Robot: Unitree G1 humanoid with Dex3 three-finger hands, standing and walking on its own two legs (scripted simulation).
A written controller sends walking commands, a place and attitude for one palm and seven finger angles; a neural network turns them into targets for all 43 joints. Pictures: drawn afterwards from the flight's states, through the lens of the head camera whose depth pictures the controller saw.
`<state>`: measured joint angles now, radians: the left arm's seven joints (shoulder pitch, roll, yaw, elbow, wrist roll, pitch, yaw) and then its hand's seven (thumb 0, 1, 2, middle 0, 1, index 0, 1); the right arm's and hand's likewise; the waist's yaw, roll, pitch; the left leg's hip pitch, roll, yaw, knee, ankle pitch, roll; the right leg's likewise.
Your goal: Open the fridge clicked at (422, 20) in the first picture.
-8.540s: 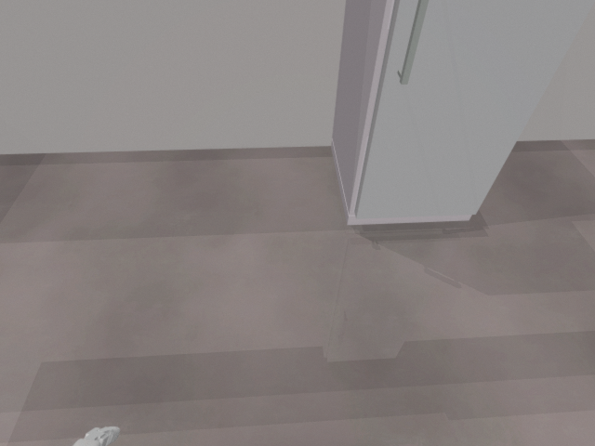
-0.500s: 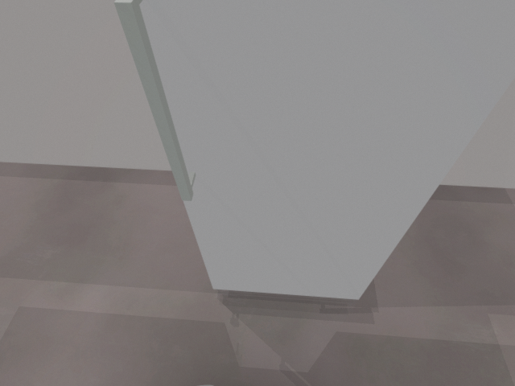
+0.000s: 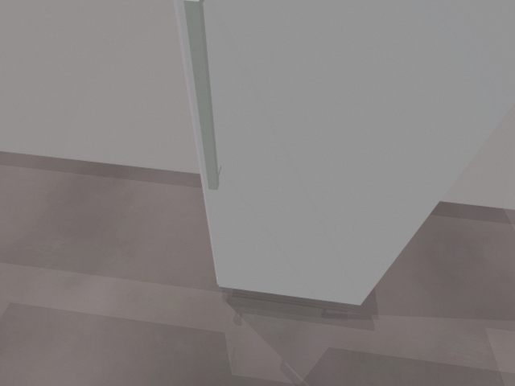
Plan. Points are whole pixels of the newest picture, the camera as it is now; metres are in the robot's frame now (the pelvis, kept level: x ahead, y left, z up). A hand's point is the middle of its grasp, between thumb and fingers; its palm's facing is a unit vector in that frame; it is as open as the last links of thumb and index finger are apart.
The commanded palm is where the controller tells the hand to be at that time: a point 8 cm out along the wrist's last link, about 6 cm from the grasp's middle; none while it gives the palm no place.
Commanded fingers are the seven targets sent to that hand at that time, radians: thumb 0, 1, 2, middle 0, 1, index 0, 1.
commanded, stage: come to a stop and stand still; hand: left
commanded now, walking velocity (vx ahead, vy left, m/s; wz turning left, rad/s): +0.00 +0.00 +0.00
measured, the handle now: (209, 109) +0.52 +0.14 +0.15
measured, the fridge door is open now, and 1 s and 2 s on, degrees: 0 0 0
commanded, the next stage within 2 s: look again from close up in 0.60 s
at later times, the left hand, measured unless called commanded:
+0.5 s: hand out of the picture -0.01 +0.19 -0.17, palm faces +0.02 -0.98 -0.17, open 7.3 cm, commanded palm none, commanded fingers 0.00 0.90 0.90 -0.20 -0.30 -0.20 -0.30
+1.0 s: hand out of the picture -0.02 +0.20 -0.17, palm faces +0.03 -0.98 -0.21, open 7.3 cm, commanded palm none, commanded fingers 0.00 0.90 0.90 -0.20 -0.30 -0.20 -0.30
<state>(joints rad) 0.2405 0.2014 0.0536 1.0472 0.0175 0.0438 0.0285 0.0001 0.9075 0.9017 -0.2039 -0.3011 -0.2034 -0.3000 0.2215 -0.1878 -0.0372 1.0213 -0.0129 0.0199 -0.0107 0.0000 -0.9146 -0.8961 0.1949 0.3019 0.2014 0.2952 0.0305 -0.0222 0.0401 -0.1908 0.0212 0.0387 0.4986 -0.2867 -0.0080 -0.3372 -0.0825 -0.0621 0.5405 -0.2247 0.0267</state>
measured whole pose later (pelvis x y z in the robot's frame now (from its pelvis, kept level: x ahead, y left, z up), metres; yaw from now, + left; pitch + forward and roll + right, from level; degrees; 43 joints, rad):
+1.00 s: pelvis -0.03 +0.03 +0.00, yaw +0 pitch -3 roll +0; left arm 0.31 0.15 -0.01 1.07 0.02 -0.01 0.04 0.00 0.91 0.90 -0.20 -0.30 -0.20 -0.30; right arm 0.29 -0.18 0.00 1.02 -0.01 -0.02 -0.02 0.01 -0.92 -0.90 0.20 0.30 0.20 0.30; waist 0.00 0.01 -0.01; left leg -0.20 -0.02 0.05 0.50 -0.25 0.04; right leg -0.23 -0.07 -0.04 0.50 -0.22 0.03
